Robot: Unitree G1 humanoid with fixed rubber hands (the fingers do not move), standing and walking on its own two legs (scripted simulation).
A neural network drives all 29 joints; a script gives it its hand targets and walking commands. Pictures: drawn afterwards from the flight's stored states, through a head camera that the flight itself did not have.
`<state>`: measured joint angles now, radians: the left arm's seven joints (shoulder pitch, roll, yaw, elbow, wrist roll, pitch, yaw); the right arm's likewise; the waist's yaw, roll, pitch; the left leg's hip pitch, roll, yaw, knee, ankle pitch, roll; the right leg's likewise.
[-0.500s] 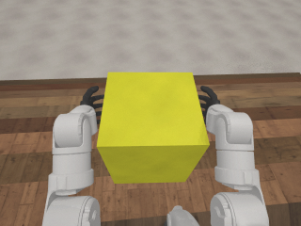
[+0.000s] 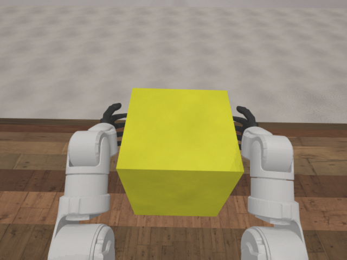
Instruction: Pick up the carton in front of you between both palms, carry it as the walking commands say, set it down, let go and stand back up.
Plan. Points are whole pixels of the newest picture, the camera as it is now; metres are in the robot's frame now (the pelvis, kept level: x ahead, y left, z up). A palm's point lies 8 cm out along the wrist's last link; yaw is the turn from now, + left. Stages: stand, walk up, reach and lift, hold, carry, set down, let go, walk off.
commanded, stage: carry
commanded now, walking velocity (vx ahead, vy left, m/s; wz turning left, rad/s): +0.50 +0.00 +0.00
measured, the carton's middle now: (177, 157) +0.36 +0.03 +0.06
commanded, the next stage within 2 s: none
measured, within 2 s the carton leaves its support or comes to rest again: neither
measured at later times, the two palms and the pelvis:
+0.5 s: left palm (143, 116) +0.70 +0.18 -0.13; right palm (214, 116) +0.72 -0.12 -0.13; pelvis +0.36 +0.03 -0.23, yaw +0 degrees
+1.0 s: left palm (154, 97) +1.08 +0.19 -0.32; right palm (203, 103) +1.05 -0.11 -0.32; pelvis +0.72 +0.08 -0.42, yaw +0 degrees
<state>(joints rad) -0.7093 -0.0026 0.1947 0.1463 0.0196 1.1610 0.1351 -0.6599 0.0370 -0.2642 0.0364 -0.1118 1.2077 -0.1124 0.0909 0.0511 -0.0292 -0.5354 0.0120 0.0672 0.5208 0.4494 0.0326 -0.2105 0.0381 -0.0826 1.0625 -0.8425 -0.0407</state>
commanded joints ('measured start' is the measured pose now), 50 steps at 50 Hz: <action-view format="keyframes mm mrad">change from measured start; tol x64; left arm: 1 -617 -1096 -631 -14 -424 -6 -290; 50 -394 -971 -515 -28 -257 -101 -211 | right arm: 1 -618 903 610 46 347 -19 212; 50 -661 1076 796 5 573 -148 227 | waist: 1 -305 -118 -403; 50 -127 -55 -394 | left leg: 1 734 -23 64 83 -33 52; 22 185 37 -11 1081 47 27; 24 -358 -185 -81 1538 -1214 -49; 41 215 -49 17 -90 6 20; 50 559 286 -577 170 36 276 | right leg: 1 -241 -145 4 413 1052 -5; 3 -620 51 78 834 112 1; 14 -682 -59 82 -86 979 -34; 25 729 -350 593 -434 1344 -339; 43 -253 -105 95 418 1146 -38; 45 -703 86 87 916 82 25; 50 -657 -81 203 235 464 16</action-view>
